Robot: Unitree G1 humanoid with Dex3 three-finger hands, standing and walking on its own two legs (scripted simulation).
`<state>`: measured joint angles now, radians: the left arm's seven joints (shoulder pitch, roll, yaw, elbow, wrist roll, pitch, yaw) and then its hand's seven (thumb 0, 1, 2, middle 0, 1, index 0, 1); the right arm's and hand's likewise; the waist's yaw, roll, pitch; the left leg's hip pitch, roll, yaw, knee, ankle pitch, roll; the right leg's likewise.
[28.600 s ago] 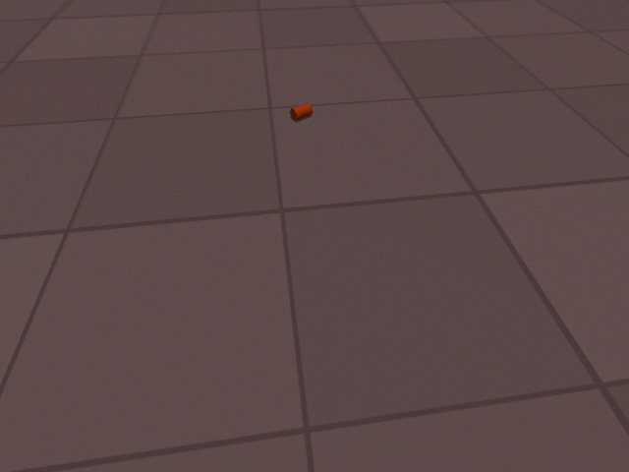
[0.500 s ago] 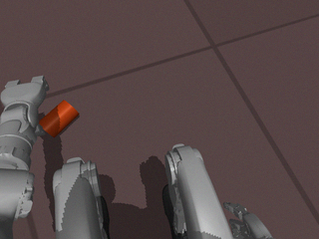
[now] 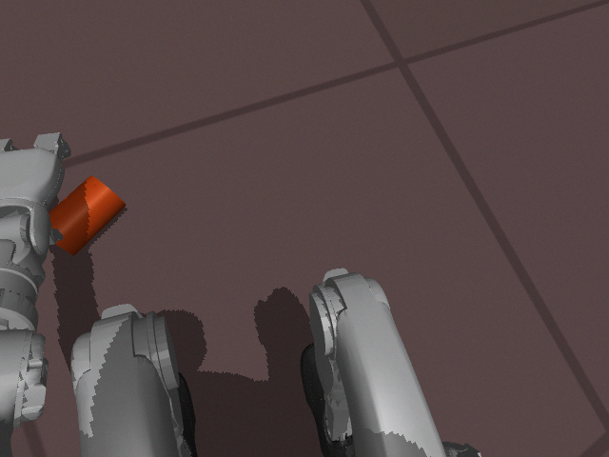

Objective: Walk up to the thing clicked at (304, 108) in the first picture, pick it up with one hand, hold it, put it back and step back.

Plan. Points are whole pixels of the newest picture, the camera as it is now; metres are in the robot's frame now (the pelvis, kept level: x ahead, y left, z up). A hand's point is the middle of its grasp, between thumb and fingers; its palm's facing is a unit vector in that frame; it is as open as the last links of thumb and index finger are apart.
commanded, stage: home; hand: left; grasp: from above
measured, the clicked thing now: (82, 215) +0.51 +0.28 -0.31
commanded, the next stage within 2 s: none
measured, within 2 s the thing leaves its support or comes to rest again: neither
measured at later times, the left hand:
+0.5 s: hand out of the picture +0.33 +0.26 +0.05, palm faces -0.25 -0.65 -0.72, open 7.7 cm
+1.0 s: hand out of the picture +0.25 +0.22 +0.26, palm faces +0.16 -0.95 -0.26, open 7.4 cm
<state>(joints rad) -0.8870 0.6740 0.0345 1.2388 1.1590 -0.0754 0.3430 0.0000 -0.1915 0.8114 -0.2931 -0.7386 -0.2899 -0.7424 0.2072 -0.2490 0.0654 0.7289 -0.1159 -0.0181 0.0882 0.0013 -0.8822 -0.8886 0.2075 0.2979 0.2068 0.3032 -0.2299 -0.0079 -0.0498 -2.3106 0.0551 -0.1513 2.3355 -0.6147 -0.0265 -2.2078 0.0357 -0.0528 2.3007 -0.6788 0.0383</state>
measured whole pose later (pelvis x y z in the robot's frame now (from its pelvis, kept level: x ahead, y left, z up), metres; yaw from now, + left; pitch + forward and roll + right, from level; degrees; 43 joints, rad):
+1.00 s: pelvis +0.07 +0.01 +0.34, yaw +8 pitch +17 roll -3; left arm 0.30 0.24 0.04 0.04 -0.02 0.41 0.09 0.01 0.90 0.89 -0.20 -0.30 -0.20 -0.30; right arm 0.24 -0.19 0.05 0.55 0.03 -0.13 -0.15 0.01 -0.90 -0.90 0.21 0.30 0.21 0.30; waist -0.07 0.04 -0.18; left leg -0.98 0.05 -0.05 1.20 -0.51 -0.01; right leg -0.89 -0.01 -0.05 1.14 -0.54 0.03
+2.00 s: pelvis +0.09 +0.01 +0.37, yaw +9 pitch +10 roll -2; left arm 0.50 0.21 0.04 -0.11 -0.06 0.46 0.01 0.01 0.84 0.86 -0.19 -0.28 -0.19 -0.29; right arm 0.30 -0.22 0.03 0.55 0.01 -0.24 -0.19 0.01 -0.90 -0.90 0.21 0.30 0.21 0.30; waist -0.04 0.04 -0.16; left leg -0.71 0.05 -0.05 1.00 -0.46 -0.02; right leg -0.62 -0.02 -0.05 0.95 -0.50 0.02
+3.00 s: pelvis +0.09 +0.01 +0.37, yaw +9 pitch +10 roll -3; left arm 0.50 0.22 0.03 -0.12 -0.05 0.46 0.02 0.01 0.91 0.89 -0.20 -0.30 -0.20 -0.30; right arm 0.29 -0.21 0.03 0.54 0.01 -0.23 -0.19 0.01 -0.90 -0.90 0.21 0.30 0.21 0.30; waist -0.04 0.04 -0.16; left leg -0.71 0.05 -0.05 1.01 -0.47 -0.02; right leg -0.62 -0.02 -0.05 0.95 -0.50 0.03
